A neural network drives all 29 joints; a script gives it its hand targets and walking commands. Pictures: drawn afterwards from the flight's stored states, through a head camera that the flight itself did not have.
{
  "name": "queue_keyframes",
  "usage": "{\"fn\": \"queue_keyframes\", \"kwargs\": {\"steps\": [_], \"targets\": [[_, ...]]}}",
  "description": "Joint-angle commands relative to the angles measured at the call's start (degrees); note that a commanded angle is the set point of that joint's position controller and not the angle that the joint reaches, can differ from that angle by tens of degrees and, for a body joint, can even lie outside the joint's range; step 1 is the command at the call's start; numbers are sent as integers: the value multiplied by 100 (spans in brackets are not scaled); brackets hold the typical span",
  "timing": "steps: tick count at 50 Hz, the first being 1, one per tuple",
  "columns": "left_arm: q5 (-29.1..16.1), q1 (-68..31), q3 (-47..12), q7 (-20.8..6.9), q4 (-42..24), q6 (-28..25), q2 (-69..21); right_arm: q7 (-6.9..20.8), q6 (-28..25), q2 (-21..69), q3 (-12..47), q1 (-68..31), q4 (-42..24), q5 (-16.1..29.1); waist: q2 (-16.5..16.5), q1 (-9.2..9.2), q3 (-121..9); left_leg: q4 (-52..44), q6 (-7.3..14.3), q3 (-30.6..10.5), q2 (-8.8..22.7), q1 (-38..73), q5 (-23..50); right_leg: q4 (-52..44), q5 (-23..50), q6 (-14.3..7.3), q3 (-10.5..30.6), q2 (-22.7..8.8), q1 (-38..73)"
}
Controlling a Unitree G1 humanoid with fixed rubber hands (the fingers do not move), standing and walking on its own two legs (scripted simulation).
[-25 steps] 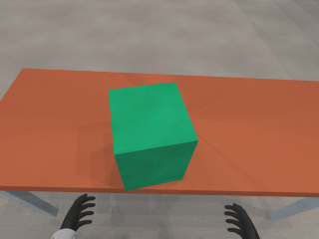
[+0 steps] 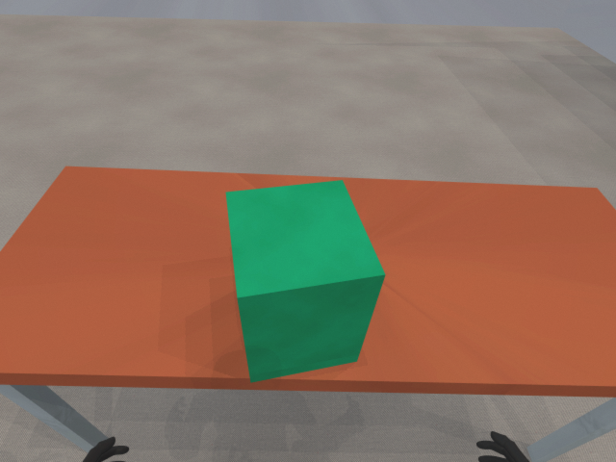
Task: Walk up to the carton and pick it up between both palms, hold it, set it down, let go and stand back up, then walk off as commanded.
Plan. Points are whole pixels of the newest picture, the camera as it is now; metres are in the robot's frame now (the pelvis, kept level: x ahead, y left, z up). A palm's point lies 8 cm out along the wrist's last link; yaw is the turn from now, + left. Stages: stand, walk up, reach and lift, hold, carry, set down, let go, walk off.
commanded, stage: stand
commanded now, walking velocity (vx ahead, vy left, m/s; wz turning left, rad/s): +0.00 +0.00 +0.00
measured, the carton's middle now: (296, 282) +0.38 +0.05 +0.00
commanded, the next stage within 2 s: walk off in 1.86 s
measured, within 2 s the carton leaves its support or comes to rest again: neither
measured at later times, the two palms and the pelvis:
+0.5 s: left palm out of the picture +0.07 +0.30 -0.09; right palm out of the picture +0.11 -0.27 -0.09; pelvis -0.01 +0.00 +0.00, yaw +0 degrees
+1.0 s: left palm out of the picture +0.05 +0.30 -0.10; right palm out of the picture +0.10 -0.27 -0.09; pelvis -0.02 +0.00 +0.00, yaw +0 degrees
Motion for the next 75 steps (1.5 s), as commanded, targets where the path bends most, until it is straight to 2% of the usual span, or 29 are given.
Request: {"fn": "queue_keyframes", "kwargs": {"steps": [1,6,8,9,13,14,15,18,20,23,24,25,26,27,32,34,36,37,38,44,48,49,52,54,60,64,68,71,75], "targets": [[409,-227,233,23,84,-282,1231,78,-84,-1336,-383,-243,-249,-300,402,-276,-13,-133,557,-211,231,437,445,-469,312,-74,564,-709,-18],[369,-187,218,25,239,-296,1175,48,-108,-1320,-375,-81,-168,-318,453,-261,-43,-167,583,-257,232,445,704,-419,485,-130,594,-763,54],[331,-172,185,15,329,-309,1162,43,-123,-1338,-381,-216,-173,-336,137,-235,-254,-161,567,-287,252,570,663,-413,577,-88,509,-732,173],[336,-203,191,11,331,-300,1186,42,-85,-1405,-414,-202,-177,-304,345,-230,-123,-135,587,-235,275,500,716,-466,655,-100,617,-781,100],[330,-254,193,35,414,-309,1199,15,-86,-1287,-346,-257,-144,-272,56,-280,-87,-173,565,-236,239,530,801,-411,911,-24,500,-728,110],[355,-176,208,25,385,-302,1196,20,-93,-1311,-377,-198,-171,-295,347,-230,-77,-129,569,-187,261,516,729,-454,819,-59,546,-774,107],[362,-223,222,14,438,-302,1303,4,-72,-1334,-359,-219,-142,-236,127,-268,-91,-188,549,-201,248,505,619,-457,741,-85,564,-773,121],[350,-306,170,41,490,-314,1178,10,-75,-1242,-341,-253,-110,-249,337,-299,-11,-197,538,-198,207,560,543,-541,573,-68,667,-773,-79],[325,-289,206,31,493,-301,1220,50,-73,-1323,-369,-175,-125,-258,165,-268,165,-178,548,-270,202,421,572,-517,484,-98,582,-758,-116],[326,-217,224,46,517,-287,1264,58,-69,-1343,-392,-248,-28,-287,447,-250,15,-142,581,-154,222,511,520,-570,694,-102,693,-803,-53],[334,-217,210,47,535,-288,1321,32,-52,-1389,-385,-164,17,-264,195,-270,-28,-232,551,-184,229,506,596,-481,876,-82,613,-783,73],[332,-213,192,45,577,-290,1280,30,-37,-1367,-364,-289,-33,-299,297,-236,5,-226,531,-199,244,605,613,-513,766,-44,608,-763,-25],[345,-312,210,50,584,-298,1296,37,-54,-1337,-411,-269,-59,-265,63,-287,-55,-251,525,-224,278,552,754,-449,935,-49,510,-741,73],[301,-161,186,50,581,-296,1232,21,-69,-1415,-389,-122,8,-245,407,-218,-64,-226,528,-212,276,603,645,-516,772,-89,640,-793,62],[283,-160,165,37,622,-298,1282,50,-84,-1290,-360,-148,-5,-215,481,-311,-20,-242,549,-237,253,608,495,-620,478,-133,670,-798,-94],[298,-219,147,11,624,-314,1229,49,-60,-1340,-360,-237,48,-231,335,-246,162,-308,568,-303,263,452,374,-693,130,-130,710,-832,-118],[303,-388,172,36,663,-298,1306,44,-66,-1358,-371,-223,60,-246,202,-333,269,-358,543,-266,248,458,145,-717,111,-121,763,-823,-241],[307,-264,205,35,663,-290,1267,44,-93,-1355,-373,-289,88,-287,351,-232,120,-341,542,-285,236,489,252,-682,199,-120,734,-822,-50],[307,-354,178,44,732,-274,1250,53,-100,-1352,-358,-275,48,-243,230,-313,229,-332,576,-362,303,486,394,-657,303,-150,723,-854,-168],[251,-331,161,43,730,-280,1258,38,-85,-1428,-388,-252,146,-245,475,-272,181,-415,512,-364,297,421,562,-611,396,-142,646,-789,-60],[258,-290,178,26,773,-269,1359,38,-70,-1337,-371,-244,168,-192,263,-248,337,-425,517,-322,265,389,233,-774,111,-93,701,-813,-174],[271,-317,147,39,778,-265,1282,40,-93,-1305,-340,-267,164,-226,88,-329,353,-476,500,-314,270,438,236,-743,49,-106,677,-832,-250],[271,-333,156,29,822,-298,1272,48,-57,-1295,-355,-275,195,-213,375,-285,253,-409,530,-266,208,463,202,-783,-151,-105,733,-820,-160],[230,-294,141,3,858,-270,1305,51,-59,-1376,-378,-179,190,-212,131,-278,316,-398,509,-267,244,469,261,-833,13,-104,750,-863,-176],[227,-337,168,37,926,-258,1318,74,-80,-1442,-375,-236,277,-251,425,-290,239,-444,512,-318,256,448,416,-693,122,-130,739,-846,-49],[235,-364,109,42,976,-244,1211,9,-91,-1265,-314,-268,279,-221,210,-261,222,-405,527,-307,268,506,349,-754,177,-125,798,-885,-93],[256,-416,99,27,974,-274,1279,32,-75,-1310,-332,-318,272,-204,521,-290,326,-431,477,-310,285,523,473,-753,235,-115,703,-837,-174],[229,-465,111,46,986,-251,1258,26,-60,-1308,-312,-385,282,-199,271,-338,182,-470,491,-306,294,550,454,-678,306,-113,632,-779,-193],[236,-371,128,26,1078,-249,1375,6,-33,-1343,-327,-293,328,-244,405,-250,193,-550,466,-319,275,503,397,-632,260,-82,616,-805,1]]}}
